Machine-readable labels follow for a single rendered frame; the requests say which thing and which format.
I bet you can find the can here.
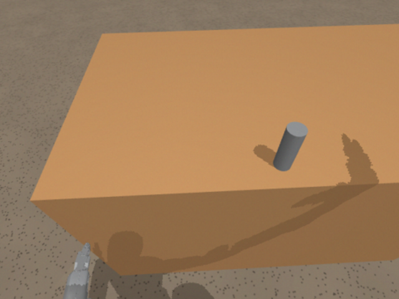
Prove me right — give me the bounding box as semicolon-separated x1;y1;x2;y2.
273;121;308;171

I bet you can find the left robot hand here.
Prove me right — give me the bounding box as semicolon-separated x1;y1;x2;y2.
63;242;91;299

